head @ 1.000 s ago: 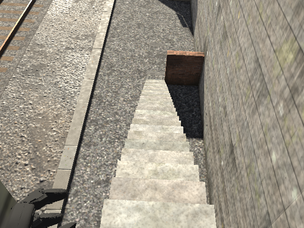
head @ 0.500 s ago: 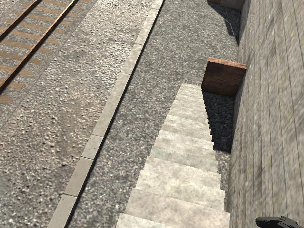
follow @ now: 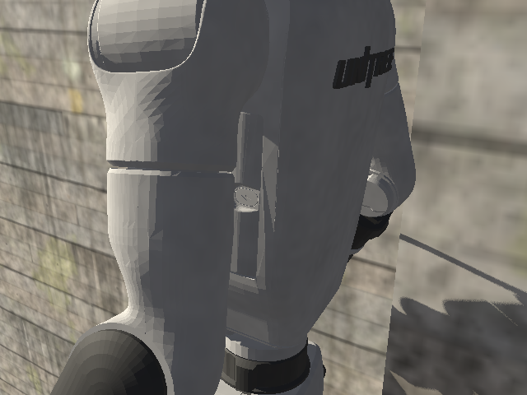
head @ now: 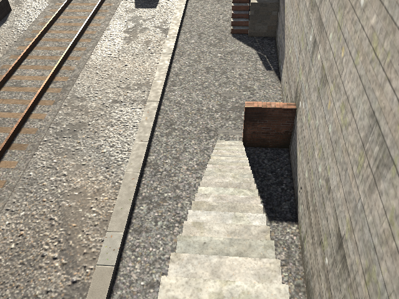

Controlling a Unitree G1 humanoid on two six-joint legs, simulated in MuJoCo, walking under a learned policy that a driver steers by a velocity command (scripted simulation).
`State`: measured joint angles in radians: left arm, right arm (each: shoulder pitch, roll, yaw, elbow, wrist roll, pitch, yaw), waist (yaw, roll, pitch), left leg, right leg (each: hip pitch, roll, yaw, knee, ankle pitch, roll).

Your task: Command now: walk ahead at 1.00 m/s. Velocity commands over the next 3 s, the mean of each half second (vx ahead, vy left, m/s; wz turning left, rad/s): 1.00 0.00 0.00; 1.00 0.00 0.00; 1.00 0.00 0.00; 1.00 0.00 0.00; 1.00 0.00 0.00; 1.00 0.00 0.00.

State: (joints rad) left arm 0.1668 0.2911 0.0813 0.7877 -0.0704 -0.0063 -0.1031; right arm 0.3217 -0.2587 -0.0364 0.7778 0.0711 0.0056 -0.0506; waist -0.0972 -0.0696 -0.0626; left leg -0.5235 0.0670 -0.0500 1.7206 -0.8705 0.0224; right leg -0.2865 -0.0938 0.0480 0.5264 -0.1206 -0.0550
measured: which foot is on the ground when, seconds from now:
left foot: up 0.00-0.54, down 0.56-0.96, up 0.98-1.00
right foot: down 0.00-0.54, up 0.56-0.94, down 0.96-1.00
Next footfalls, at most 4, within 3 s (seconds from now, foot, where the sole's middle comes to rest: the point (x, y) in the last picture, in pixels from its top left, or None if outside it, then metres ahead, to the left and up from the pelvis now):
0.56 left None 0.37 0.07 -0.97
0.96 right None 0.56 -0.25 -1.16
1.28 left None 0.65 0.01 -1.16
1.52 right None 0.68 -0.19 -1.16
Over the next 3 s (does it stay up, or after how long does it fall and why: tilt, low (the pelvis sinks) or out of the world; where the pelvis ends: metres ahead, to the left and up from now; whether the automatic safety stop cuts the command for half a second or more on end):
stays up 1.21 -0.11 -0.88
